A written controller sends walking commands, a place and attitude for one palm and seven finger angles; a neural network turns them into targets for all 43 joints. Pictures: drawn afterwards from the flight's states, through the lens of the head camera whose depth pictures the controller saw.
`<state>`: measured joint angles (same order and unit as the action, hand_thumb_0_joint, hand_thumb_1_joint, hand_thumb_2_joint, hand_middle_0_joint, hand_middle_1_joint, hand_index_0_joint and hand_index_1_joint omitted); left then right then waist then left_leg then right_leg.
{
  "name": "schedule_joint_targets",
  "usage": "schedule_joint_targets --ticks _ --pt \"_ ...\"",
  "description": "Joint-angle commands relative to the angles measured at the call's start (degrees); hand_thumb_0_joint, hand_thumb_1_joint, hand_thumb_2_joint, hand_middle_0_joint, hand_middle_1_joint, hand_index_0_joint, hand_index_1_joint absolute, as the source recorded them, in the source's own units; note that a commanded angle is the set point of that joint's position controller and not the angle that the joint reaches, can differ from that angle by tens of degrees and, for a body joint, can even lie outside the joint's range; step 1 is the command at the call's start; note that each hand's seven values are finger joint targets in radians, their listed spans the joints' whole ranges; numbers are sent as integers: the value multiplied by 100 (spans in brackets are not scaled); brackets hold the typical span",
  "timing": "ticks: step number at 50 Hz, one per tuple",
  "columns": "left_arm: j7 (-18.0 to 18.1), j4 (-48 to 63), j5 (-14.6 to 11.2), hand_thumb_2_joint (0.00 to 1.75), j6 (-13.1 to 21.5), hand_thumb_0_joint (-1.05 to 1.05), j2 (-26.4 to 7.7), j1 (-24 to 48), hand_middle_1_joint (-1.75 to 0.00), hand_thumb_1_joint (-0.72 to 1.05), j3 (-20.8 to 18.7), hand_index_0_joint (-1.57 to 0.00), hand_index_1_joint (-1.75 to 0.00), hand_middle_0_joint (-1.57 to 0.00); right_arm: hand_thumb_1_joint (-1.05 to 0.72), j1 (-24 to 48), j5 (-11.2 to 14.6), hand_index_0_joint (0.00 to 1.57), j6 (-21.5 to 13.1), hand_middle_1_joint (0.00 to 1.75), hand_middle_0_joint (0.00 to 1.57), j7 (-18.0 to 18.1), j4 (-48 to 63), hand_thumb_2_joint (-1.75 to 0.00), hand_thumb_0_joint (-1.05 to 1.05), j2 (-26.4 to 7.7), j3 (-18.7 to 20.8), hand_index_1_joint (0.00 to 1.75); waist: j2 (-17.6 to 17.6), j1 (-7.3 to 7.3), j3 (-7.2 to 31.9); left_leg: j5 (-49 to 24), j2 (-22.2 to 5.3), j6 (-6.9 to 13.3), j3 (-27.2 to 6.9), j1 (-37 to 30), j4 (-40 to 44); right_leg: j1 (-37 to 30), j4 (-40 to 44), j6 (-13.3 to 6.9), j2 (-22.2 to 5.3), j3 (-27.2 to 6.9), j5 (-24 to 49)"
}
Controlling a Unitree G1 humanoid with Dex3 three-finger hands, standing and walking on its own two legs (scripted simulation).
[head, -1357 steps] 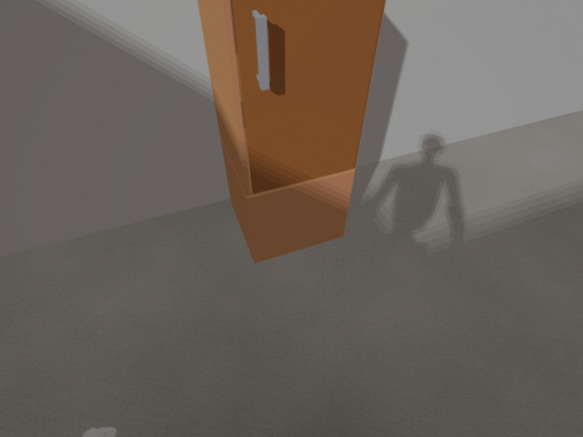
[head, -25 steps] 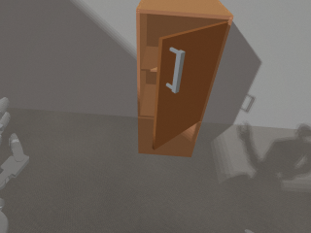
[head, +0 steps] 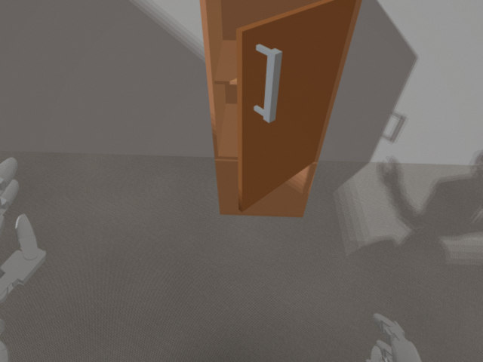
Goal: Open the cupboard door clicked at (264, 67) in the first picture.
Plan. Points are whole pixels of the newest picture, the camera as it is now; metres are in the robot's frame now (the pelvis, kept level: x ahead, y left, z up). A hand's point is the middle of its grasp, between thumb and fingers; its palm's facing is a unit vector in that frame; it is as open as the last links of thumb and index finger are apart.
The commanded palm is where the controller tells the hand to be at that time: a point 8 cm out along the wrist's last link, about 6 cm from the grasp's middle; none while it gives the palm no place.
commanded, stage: let the arm hang, fingers relaxed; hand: left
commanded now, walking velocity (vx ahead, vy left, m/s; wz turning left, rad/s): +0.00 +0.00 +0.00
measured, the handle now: (265, 85) +0.65 -0.01 +0.13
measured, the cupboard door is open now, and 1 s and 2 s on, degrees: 43 43 43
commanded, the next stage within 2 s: look to check the result in 1.10 s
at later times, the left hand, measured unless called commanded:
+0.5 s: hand out of the picture -0.04 +0.21 -0.16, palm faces +0.08 -0.97 -0.22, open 7.1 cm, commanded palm none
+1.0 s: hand out of the picture -0.01 +0.19 -0.17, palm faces +0.07 -0.98 -0.17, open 7.3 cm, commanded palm none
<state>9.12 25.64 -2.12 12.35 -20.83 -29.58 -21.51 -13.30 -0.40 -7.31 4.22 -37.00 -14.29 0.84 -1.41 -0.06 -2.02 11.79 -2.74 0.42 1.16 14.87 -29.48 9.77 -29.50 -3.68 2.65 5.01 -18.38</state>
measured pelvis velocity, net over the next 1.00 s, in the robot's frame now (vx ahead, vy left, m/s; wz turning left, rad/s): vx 0.01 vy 0.03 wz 0.03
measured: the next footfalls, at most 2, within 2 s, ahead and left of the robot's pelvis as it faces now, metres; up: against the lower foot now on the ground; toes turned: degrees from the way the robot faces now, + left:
none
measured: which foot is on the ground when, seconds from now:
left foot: down 0.00-1.00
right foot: down 0.00-1.00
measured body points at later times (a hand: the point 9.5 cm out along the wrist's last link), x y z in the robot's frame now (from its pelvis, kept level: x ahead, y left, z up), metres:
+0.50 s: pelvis +0.01 +0.03 +0.01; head +0.04 +0.03 +0.46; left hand -0.04 +0.26 -0.15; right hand +0.03 -0.20 -0.15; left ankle +0.03 +0.14 -0.73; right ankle -0.02 -0.07 -0.73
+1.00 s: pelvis +0.01 +0.03 +0.01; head +0.01 +0.02 +0.46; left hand -0.01 +0.24 -0.15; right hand -0.01 -0.17 -0.16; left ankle +0.03 +0.14 -0.73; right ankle -0.02 -0.07 -0.73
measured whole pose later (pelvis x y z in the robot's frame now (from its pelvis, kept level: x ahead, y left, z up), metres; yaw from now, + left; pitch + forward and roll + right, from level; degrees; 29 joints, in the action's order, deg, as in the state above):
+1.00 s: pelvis +0.01 +0.03 +0.01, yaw +2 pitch -2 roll +0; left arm 2.0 -66.0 0.2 0.4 -6.0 -16.5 -0.6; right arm -16.6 -1.2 0.7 1.9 -66.2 -6.8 -0.1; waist -1.2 1.0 -2.3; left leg 10.7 1.4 1.6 1.3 11.4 -24.2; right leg 5.9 -24.4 -0.7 -1.3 5.1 -16.4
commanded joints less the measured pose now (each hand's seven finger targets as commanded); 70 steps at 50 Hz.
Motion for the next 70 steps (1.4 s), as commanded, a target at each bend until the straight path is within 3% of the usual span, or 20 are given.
schedule_joint_targets --ticks 1,2,3,4,6,7,9,11,12,13,16,21,25,39,45,48,54,62,70 --pt "-848 -3489 423 90 -1109 0 80 187 -30 90 1378 -20 -30 -20 -90 252 15 20 142 30 20 -463 -359 -90 0 -1050 378 30 -435 75 558 -2251 -665 537 -877 464 -147 457 -729 321 -674 -391 1325" --pt "-882 -3658 409 90 -1206 0 313 269 -30 90 1470 -20 -30 -20 -90 261 -45 20 275 30 20 -423 -301 -90 0 -806 253 30 -454 -13 664 -1894 -769 658 -1119 841 -8 311 -891 329 -586 -257 724" --pt "-900 -3906 422 90 -1197 0 284 508 -30 90 1539 -20 -30 -20 -90 340 -98 20 324 30 20 -409 -248 -90 0 -748 208 30 -50 -81 674 -1837 -713 650 -1217 1010 56 89 -770 300 -552 -336 733" --pt "-908 -4206 420 90 -1174 0 149 637 -30 90 1574 -20 -30 -20 -90 400 -116 20 366 30 20 -395 -234 -90 0 -795 171 30 465 -130 729 -1729 -580 543 -1099 1005 -74 -130 -387 263 -667 -411 1124" --pt "-886 -4938 418 90 -1103 0 -165 1121 -30 90 1601 -20 -30 -20 -90 392 -92 20 456 30 20 -367 -366 -90 0 -727 172 30 1563 -9 846 -1469 -29 169 -393 519 -658 -212 191 -22 -1284 -842 2832" --pt "-865 -5345 395 90 -1102 0 -213 1343 -30 90 1626 -20 -30 -20 -90 401 -101 20 529 30 20 -351 -481 -90 0 -745 187 30 1653 40 783 -991 62 108 -294 407 -749 -243 225 -192 -1455 -850 3503" --pt "-806 -6076 350 90 -1162 0 -156 1540 -30 90 1746 -20 -30 -20 -90 398 -130 20 671 30 20 -335 -723 -90 0 -551 139 30 856 89 618 -761 55 70 -210 229 -546 -313 203 -236 -1503 -785 3765" --pt "-763 -6712 281 90 -1204 0 4 1647 -30 90 1868 -20 -30 -20 -90 306 -140 20 731 30 20 -315 -1052 -90 0 -441 50 30 -175 136 570 -1881 -135 81 -387 -304 49 -137 161 15 -1117 -561 2735" --pt "-757 -7022 254 90 -1224 0 89 1612 -30 90 1904 -20 -30 -20 -90 333 -137 20 733 30 20 -300 -1220 -90 0 -467 19 30 -718 78 499 -2093 -244 161 -584 -313 220 -162 239 128 -933 -499 2017" --pt "-753 -7306 249 90 -1231 0 84 1496 -30 90 1915 -20 -30 -20 -90 336 -109 20 738 30 20 -281 -1331 -90 0 -480 4 30 -798 9 431 -2029 -310 221 -712 -214 327 -301 415 173 -846 -471 1584" --pt "-752 -7980 246 90 -1220 0 394 1258 -30 90 1869 -20 -30 -20 -90 246 -110 20 754 30 20 -228 -1696 -90 0 -267 13 30 -924 0 341 -1200 -262 200 -678 -219 519 -390 804 87 -880 -488 1169" --pt "-754 -8608 237 90 -1183 0 536 1135 -30 90 1958 -20 -30 -20 -90 -133 -67 20 767 30 20 -202 -2194 -90 0 -146 34 30 -150 66 197 -910 -273 215 -712 -409 717 -300 1035 73 -878 -415 990" --pt "-739 -8918 233 90 -1177 0 600 972 -30 90 1991 -20 -30 -20 -90 -318 -54 20 747 30 20 -193 -2454 -90 0 -106 1 30 106 51 37 -948 -274 240 -696 -448 858 -264 1075 92 -884 -388 869" --pt "-678 -9182 236 90 -1182 0 800 696 -30 90 1995 -20 -30 -20 -90 -606 -73 20 748 30 20 -199 -2823 -90 0 189 -25 30 242 42 -417 -417 -174 216 -627 -251 1050 14 1084 108 -880 -429 381" --pt "-668 -9120 238 90 -1169 0 879 732 -30 90 1969 -20 -30 -20 -90 -673 -90 20 738 30 20 -199 -2846 -90 0 279 -16 30 106 39 -539 -384 -136 199 -603 -133 1031 60 1068 100 -881 -438 404" --pt "-667 -9112 237 90 -1177 0 875 705 -30 90 1955 -20 -30 -20 -90 -676 -84 20 741 30 20 -190 -2831 -90 0 283 -12 30 -47 22 -558 -272 -147 201 -619 -66 1050 51 1072 99 -863 -420 335" --pt "-671 -9076 235 90 -1145 0 897 703 -30 90 1949 -20 -30 -20 -90 -709 -83 20 724 30 20 -189 -2797 -90 0 283 -2 30 196 50 -358 -624 -141 209 -592 -238 918 -1 1069 96 -895 -461 588" --pt "-669 -9090 230 90 -1144 0 899 699 -30 90 1961 -20 -30 -20 -90 -674 -80 20 740 30 20 -184 -2806 -90 0 259 -8 30 65 76 -457 -643 -151 194 -583 -285 905 91 1107 96 -890 -475 595" --pt "-668 -9112 231 90 -1132 0 897 690 -30 90 1964 -20 -30 -20 -90 -618 -76 20 734 30 20 -185 -2809 -90 0 242 -5 30 206 66 -384 -715 -157 194 -570 -341 882 50 1129 98 -903 -479 645"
